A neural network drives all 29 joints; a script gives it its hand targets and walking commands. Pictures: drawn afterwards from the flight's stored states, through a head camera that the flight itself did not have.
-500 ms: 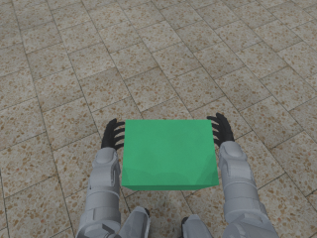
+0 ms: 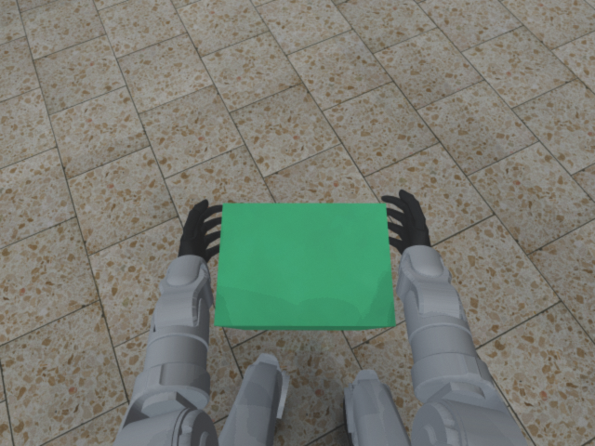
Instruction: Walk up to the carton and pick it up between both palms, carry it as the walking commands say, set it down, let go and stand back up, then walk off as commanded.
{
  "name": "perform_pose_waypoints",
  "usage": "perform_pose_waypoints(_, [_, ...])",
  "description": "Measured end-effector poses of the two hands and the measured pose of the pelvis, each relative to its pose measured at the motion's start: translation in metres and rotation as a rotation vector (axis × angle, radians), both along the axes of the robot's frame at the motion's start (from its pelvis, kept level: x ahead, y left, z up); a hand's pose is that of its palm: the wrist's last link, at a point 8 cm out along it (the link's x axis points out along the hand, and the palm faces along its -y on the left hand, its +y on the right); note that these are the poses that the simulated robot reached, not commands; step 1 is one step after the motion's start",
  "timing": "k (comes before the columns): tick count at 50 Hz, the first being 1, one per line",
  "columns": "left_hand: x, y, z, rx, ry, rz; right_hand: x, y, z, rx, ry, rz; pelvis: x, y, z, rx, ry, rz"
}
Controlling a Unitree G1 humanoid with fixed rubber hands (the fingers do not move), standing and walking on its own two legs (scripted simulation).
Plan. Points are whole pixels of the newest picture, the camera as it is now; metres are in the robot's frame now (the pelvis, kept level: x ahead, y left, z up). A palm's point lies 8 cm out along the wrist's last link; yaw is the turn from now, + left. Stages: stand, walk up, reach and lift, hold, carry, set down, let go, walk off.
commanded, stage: set down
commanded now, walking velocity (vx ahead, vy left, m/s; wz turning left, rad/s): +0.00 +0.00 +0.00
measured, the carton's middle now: (303, 277) +0.36 +0.05 -0.16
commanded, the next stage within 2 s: none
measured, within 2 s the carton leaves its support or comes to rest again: neither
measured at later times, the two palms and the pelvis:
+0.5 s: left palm (211, 257) +0.38 +0.20 -0.16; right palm (395, 250) +0.42 -0.10 -0.16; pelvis -0.02 +0.01 -0.08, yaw +0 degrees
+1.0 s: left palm (224, 259) +0.40 +0.21 -0.25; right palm (383, 254) +0.44 -0.10 -0.25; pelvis -0.04 +0.00 -0.15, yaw -1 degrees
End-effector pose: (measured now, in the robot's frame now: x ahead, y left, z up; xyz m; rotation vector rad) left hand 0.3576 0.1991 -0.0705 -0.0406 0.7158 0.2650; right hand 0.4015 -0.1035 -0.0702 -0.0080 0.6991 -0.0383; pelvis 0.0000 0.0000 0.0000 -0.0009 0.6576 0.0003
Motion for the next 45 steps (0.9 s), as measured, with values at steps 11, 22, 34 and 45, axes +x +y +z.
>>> perform_pose_waypoints(11, [0.010,0.004,-0.039,-0.005,-0.009,-0.005,0.009,0.004,-0.037,-0.005,-0.010,-0.002,-0.008,0.002,-0.032,-0.005,0.044,0.003])
perform_pose_waypoints(22, [0.020,0.005,-0.081,-0.011,-0.013,-0.012,0.017,0.004,-0.077,-0.013,-0.015,-0.007,-0.019,0.005,-0.066,-0.010,0.077,0.002])
perform_pose_waypoints(34, [0.031,0.006,-0.127,-0.013,-0.013,-0.019,0.027,0.005,-0.121,-0.015,-0.016,-0.011,-0.030,0.005,-0.105,-0.013,0.102,-0.001])
perform_pose_waypoints(45, [0.040,0.007,-0.166,-0.009,-0.008,-0.027,0.035,0.006,-0.160,-0.016,-0.012,-0.016,-0.040,0.004,-0.138,-0.012,0.120,-0.007])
